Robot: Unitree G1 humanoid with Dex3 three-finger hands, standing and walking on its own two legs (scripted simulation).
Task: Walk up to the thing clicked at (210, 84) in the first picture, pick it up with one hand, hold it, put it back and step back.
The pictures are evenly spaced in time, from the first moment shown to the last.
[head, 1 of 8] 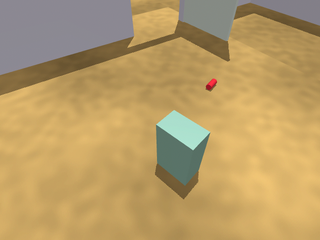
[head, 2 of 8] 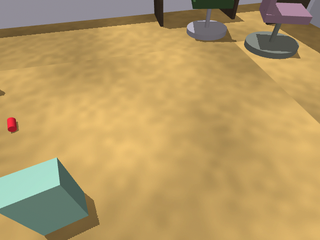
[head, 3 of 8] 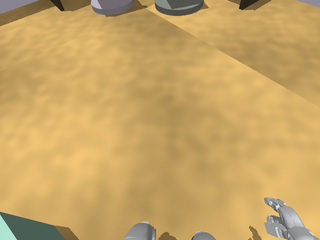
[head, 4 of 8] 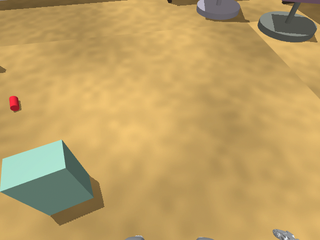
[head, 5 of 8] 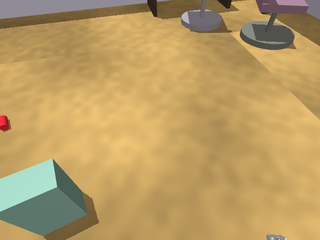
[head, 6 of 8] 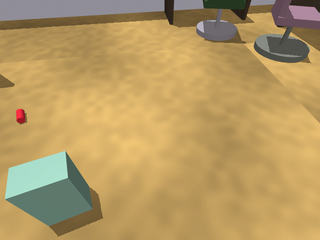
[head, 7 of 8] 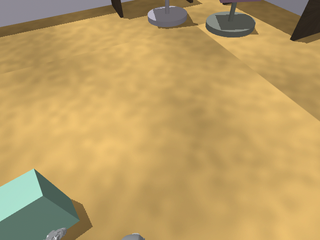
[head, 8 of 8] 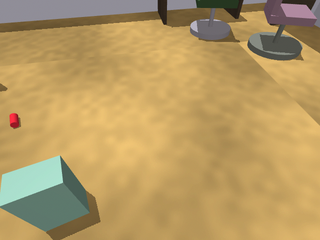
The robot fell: no
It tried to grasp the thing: no
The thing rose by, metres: 0.00
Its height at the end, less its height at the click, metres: +0.00
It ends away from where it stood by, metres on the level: 0.00
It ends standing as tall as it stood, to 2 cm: yes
